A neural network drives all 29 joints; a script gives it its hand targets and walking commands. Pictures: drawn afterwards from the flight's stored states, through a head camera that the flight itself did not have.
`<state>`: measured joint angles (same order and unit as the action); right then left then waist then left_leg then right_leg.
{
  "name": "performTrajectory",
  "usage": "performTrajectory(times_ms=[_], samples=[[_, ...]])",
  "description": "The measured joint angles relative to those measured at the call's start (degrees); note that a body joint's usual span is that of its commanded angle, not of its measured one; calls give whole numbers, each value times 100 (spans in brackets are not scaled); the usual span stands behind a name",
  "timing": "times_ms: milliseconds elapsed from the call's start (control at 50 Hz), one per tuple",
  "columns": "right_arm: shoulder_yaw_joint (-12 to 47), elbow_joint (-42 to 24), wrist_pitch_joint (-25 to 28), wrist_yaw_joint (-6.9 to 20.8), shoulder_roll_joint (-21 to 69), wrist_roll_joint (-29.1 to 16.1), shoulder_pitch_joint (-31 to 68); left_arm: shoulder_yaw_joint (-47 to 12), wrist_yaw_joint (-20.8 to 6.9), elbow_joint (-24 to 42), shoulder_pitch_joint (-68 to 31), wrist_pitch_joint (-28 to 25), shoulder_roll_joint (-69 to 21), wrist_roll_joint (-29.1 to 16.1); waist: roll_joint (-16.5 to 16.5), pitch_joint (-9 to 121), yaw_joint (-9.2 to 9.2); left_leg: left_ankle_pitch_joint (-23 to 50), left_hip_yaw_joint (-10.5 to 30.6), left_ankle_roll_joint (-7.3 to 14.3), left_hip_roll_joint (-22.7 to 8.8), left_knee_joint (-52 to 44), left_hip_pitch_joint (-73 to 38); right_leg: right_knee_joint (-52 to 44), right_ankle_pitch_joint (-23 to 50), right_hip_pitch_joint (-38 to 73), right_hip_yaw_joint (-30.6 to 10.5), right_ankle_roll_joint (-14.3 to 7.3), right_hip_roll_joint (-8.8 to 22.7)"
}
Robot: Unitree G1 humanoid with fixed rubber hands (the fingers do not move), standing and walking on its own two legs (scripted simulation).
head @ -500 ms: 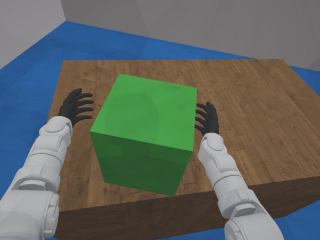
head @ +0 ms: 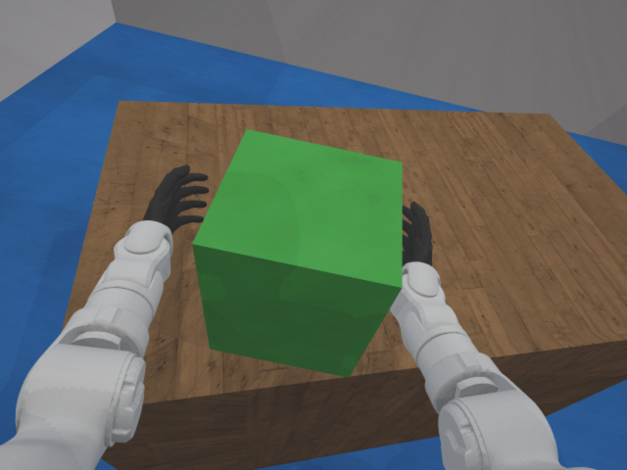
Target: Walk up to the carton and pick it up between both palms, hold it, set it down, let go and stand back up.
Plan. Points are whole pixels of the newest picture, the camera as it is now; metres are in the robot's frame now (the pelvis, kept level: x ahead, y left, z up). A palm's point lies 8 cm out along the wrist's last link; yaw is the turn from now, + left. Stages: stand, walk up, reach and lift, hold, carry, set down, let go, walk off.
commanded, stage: reach and lift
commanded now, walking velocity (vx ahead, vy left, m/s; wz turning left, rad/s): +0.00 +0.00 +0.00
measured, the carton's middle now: (300, 260) +0.40 -0.03 +0.04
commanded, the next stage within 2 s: none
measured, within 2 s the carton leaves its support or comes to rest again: leaves its support in 1.80 s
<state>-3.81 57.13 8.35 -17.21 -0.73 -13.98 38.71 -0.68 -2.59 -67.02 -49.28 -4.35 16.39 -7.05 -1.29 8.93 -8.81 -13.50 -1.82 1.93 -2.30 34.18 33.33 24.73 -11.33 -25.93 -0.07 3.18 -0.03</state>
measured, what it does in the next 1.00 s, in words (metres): stands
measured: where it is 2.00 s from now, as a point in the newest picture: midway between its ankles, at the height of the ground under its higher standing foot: outside the picture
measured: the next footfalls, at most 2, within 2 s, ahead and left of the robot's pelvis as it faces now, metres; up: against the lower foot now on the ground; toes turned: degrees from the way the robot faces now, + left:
none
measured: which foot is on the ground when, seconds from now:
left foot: down 0.00-1.00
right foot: down 0.00-1.00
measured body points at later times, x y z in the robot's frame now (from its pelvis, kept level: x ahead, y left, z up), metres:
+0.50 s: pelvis +0.00 +0.00 +0.00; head +0.05 +0.05 +0.45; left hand +0.46 +0.13 +0.07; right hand +0.39 -0.17 +0.07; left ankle +0.03 +0.09 -0.73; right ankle +0.00 -0.16 -0.73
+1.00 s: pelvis +0.03 -0.01 +0.02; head +0.05 +0.04 +0.46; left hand +0.45 +0.13 +0.07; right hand +0.39 -0.17 +0.07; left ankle +0.03 +0.09 -0.73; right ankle +0.00 -0.16 -0.73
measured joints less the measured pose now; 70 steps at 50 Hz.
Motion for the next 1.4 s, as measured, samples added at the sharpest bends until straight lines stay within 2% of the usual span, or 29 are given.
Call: performTrajectory(times_ms=[100,220,260,400,680,800,900,1060,1400], samples=[[-145,-59,-28,-7,4,-2,69,-97,103,187,50,12,-94,-47,20,-93,47,20,14,24,35,-5,-3,-7,9,16,18,13,31],[-306,-129,-38,19,196,269,157,-1,142,357,50,-31,-386,80,55,-55,63,85,17,37,56,-92,52,-103,76,-31,26,25,51],[-430,-91,-11,-2,268,391,181,176,219,394,63,-5,-433,241,55,-43,61,100,7,33,51,-125,42,-140,97,-24,16,24,46],[-766,21,182,0,402,877,182,654,55,360,61,49,-520,788,-12,-130,123,123,-17,11,17,-230,-132,-280,153,151,-10,11,15],[-1704,317,829,212,622,1928,118,1465,-163,354,58,-204,-803,1875,-190,-535,207,183,-11,-5,80,-565,-799,-595,191,819,13,-1,71],[-2237,135,1149,356,776,2505,-179,1945,-270,358,137,-386,-1066,2509,-232,-641,327,221,-23,1,138,-808,-1165,-838,226,1189,16,5,125],[-2569,93,1363,460,877,2837,-407,2139,-304,411,306,-465,-1232,2793,-285,-710,413,231,1,-15,180,-1011,-1545,-1058,233,1590,52,-11,161],[-2598,151,1548,420,953,2945,-527,2129,-421,704,518,-344,-1254,2887,-330,-933,442,231,69,-72,179,-1190,-1986,-1284,235,2076,128,-50,148],[-2445,154,1723,226,972,2975,-557,2208,-627,1066,568,-170,-1277,3009,-401,-926,547,378,116,-153,98,-1352,-1903,-1432,363,1995,170,-133,59]])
